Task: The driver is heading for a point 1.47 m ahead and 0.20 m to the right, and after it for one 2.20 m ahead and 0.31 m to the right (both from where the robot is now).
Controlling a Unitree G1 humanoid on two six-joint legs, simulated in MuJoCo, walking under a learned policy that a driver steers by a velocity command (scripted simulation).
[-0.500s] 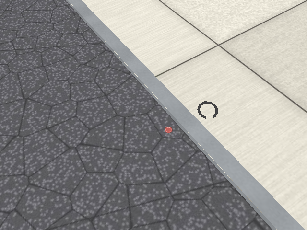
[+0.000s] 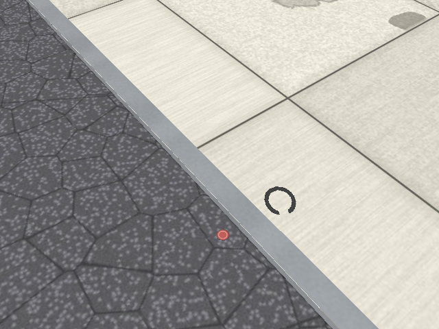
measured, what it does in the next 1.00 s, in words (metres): walks ahead: right foot, then left foot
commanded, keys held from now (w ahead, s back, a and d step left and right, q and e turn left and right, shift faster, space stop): w+e+shift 0.36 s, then w+q+shift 0.64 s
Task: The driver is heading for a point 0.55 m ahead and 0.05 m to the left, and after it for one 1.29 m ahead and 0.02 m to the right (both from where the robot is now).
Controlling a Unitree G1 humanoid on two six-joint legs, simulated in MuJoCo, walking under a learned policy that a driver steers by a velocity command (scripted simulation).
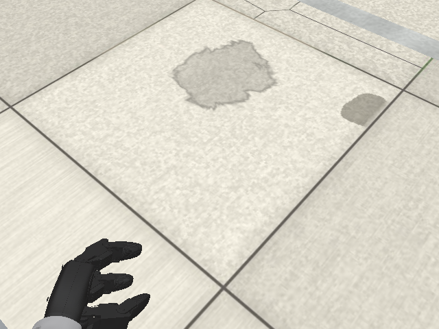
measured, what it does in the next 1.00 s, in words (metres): walks ahead: left foot, then right foot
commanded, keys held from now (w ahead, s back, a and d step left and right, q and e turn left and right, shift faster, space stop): w+q+shift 0.34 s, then e+shift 0.66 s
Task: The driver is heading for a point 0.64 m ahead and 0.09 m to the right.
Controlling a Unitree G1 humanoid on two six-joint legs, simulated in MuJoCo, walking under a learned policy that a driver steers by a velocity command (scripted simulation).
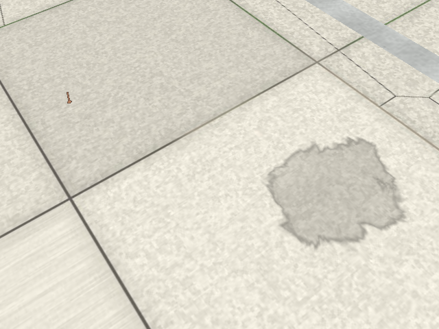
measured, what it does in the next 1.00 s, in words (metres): steps on the spot: left foot, then right foot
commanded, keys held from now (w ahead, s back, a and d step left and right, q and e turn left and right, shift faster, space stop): e+shift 0.46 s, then q+shift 0.42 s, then w+q+shift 0.12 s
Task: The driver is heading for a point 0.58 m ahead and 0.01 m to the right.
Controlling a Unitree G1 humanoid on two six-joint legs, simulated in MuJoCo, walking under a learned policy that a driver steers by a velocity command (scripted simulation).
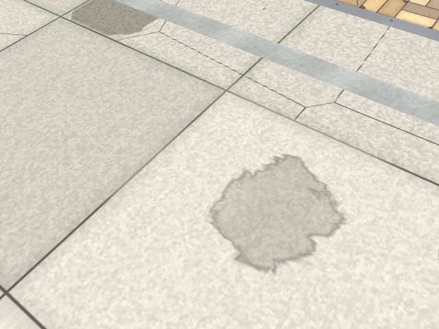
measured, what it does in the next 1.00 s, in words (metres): walks ahead: left foot, then right foot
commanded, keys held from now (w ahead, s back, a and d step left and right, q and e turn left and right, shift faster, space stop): w+q+shift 0.16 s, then w+e+shift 0.56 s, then shift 0.28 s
